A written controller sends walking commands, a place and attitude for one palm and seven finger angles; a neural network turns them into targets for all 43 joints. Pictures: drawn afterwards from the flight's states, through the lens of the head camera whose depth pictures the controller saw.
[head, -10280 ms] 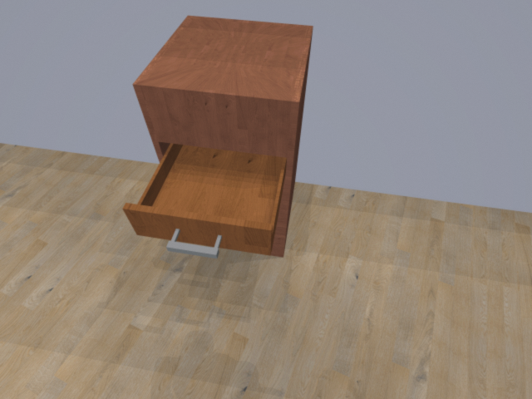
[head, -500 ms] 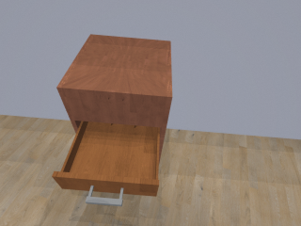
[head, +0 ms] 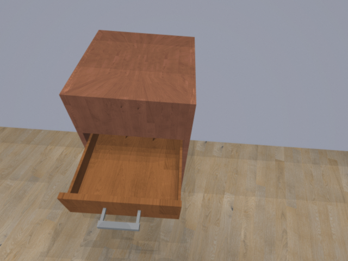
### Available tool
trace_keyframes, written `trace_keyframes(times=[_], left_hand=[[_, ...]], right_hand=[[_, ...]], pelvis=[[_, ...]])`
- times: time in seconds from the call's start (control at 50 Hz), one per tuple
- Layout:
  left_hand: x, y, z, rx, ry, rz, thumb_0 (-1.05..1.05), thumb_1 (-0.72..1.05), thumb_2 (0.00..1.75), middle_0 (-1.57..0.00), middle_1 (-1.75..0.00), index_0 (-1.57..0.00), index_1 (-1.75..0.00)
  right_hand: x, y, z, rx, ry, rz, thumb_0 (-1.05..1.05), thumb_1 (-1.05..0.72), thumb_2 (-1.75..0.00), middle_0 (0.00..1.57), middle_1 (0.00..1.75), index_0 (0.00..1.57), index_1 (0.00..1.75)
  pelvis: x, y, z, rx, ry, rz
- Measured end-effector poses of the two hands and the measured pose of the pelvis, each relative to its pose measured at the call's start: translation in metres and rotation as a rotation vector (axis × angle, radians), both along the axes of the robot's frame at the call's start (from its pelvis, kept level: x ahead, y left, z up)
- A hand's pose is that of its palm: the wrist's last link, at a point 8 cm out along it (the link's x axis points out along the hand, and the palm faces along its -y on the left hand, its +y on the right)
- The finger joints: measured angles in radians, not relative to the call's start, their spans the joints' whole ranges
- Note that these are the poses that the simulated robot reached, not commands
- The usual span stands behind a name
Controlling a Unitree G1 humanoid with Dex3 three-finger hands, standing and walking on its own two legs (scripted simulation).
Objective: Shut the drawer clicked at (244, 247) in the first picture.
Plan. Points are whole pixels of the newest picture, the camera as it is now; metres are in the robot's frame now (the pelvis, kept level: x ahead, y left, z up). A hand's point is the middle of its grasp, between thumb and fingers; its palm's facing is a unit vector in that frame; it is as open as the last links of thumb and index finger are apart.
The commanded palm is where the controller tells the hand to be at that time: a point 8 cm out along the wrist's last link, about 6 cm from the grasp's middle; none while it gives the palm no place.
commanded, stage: come to a stop and stand still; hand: left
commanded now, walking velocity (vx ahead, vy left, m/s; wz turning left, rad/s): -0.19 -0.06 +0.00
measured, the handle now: (120, 219) +0.28 +0.18 -0.25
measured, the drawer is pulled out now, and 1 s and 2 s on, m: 0.26 0.26 0.26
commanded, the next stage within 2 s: look again from close up in 1.34 s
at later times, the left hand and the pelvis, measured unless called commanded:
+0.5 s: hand out of the picture -0.02 +0.13 -0.18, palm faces +0.04 -0.99 -0.16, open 7.3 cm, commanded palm none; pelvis +0.00 -0.03 +0.00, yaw +1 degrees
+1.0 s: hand out of the picture -0.02 +0.14 -0.18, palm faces +0.02 -0.99 -0.17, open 7.3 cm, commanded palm none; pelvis +0.00 -0.02 +0.00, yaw +1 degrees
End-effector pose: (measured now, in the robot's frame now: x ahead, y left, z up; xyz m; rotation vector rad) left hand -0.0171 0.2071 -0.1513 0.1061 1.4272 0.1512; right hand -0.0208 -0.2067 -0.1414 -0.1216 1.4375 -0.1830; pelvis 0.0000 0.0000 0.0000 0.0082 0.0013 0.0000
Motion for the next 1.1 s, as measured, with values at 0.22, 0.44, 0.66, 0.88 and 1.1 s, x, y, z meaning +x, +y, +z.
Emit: trace_keyframes(times=[0.22,0.44,0.66,0.88,1.1], left_hand=[[-0.005,-0.005,0.008,0.060,-0.048,-0.031,0.00,0.92,0.90,-0.20,-0.30,-0.20,-0.30],[-0.009,-0.028,0.001,-0.002,-0.020,-0.006,0.00,0.91,0.90,-0.20,-0.30,-0.20,-0.30],[0.002,-0.027,0.002,0.002,-0.026,-0.011,0.00,0.92,0.90,-0.20,-0.30,-0.20,-0.30],[0.000,-0.025,0.003,-0.004,-0.024,-0.007,0.00,0.92,0.90,-0.20,-0.30,-0.20,-0.30],[0.005,-0.009,0.002,0.025,-0.037,-0.020,0.00,0.91,0.90,-0.20,-0.30,-0.20,-0.30]], right_hand=[[0.003,-0.035,-0.009,0.014,-0.043,0.018,0.01,-0.92,-0.90,0.19,0.30,0.20,0.29],[-0.012,-0.041,0.000,0.008,0.039,0.045,0.01,-0.92,-0.90,0.19,0.30,0.20,0.29],[-0.001,-0.025,-0.002,0.030,0.010,0.034,0.01,-0.91,-0.90,0.19,0.30,0.20,0.29],[0.003,-0.023,0.001,0.025,-0.002,0.038,0.01,-0.92,-0.90,0.19,0.30,0.20,0.29],[0.020,-0.026,-0.009,0.013,-0.068,0.075,0.01,-0.92,-0.90,0.19,0.30,0.20,0.29]], pelvis=[[-0.019,-0.023,-0.003,0.000,0.000,-0.003],[-0.006,-0.032,0.000,-0.013,0.007,0.010],[0.002,-0.028,0.001,-0.005,-0.007,0.009],[0.005,-0.025,0.003,-0.005,-0.009,0.014],[0.003,-0.015,-0.006,-0.021,-0.002,0.025]])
